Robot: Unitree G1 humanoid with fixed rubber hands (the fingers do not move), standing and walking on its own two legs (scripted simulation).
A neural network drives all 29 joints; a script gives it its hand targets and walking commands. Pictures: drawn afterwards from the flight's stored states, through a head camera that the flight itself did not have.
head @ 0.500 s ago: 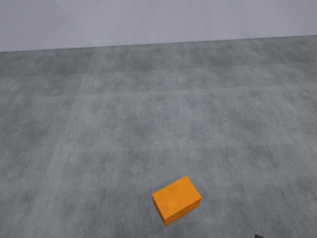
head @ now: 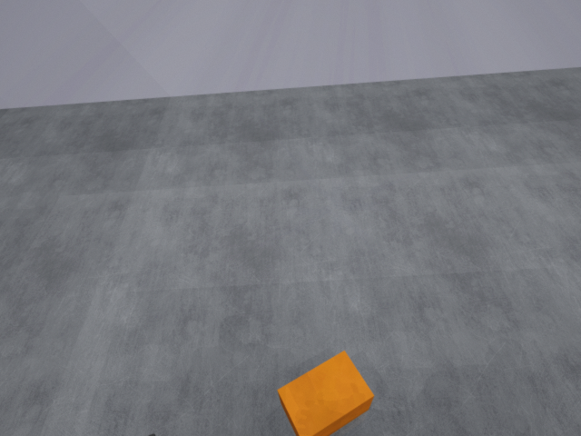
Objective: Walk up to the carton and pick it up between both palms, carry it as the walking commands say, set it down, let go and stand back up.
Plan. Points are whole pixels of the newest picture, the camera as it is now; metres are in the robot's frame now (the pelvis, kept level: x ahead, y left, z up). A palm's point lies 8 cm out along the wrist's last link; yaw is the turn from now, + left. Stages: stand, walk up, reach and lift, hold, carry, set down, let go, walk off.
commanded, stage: walk up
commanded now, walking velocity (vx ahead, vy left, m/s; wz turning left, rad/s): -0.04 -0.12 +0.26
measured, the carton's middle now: (324, 400) +0.36 -0.03 -0.69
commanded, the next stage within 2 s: none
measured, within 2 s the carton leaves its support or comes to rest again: neither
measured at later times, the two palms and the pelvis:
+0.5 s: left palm out of the picture +0.03 +0.12 -0.09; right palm out of the picture +0.09 -0.40 -0.13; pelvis -0.01 -0.15 +0.01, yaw +11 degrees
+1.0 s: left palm out of the picture -0.04 +0.08 -0.11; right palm out of the picture +0.18 -0.39 -0.11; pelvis -0.01 -0.18 +0.00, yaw +20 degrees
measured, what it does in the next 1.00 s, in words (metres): steps to the right, turning left: right foot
